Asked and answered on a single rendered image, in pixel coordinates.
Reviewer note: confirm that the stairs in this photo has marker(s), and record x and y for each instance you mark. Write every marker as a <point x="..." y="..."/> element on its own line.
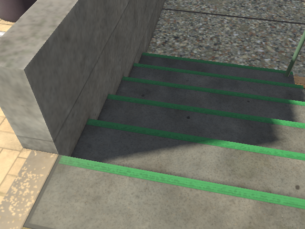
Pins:
<point x="224" y="123"/>

